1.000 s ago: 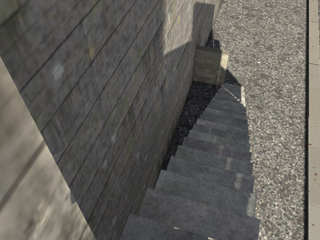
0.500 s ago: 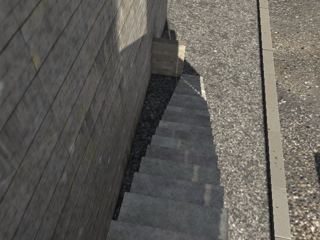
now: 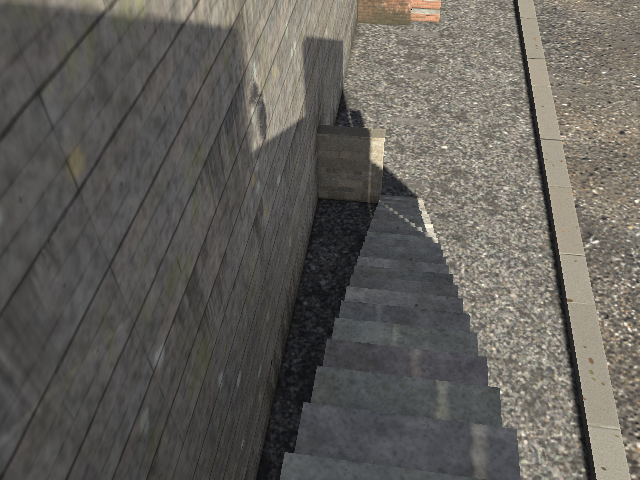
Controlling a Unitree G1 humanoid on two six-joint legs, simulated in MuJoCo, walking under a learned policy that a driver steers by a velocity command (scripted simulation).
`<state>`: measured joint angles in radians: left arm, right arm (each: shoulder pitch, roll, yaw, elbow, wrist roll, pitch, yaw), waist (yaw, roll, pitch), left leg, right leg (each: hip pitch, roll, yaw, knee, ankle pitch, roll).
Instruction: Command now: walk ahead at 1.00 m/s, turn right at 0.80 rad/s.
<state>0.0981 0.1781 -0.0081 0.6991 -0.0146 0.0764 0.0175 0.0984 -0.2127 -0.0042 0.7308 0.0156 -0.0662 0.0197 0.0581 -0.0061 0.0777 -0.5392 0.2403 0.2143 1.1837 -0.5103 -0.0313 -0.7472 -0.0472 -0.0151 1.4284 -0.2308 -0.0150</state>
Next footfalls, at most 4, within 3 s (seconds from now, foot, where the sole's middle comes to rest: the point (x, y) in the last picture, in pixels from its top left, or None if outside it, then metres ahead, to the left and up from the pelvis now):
0.02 right None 0.11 -0.10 -0.68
0.36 left None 0.17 0.15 -0.68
0.78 right None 0.30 -0.24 -0.87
1.34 left None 0.57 -0.12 -1.06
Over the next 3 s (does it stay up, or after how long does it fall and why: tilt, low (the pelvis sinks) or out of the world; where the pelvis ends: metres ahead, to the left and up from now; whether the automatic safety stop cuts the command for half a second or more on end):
stays up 1.00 -0.14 -0.69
